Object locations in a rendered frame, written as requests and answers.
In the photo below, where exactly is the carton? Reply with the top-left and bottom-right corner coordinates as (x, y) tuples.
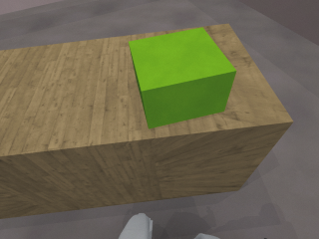
(129, 27), (237, 129)

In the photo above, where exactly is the robot left thigh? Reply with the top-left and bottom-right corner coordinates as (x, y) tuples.
(118, 214), (153, 239)

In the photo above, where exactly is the pedestal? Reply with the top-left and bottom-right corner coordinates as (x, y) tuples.
(0, 23), (294, 219)

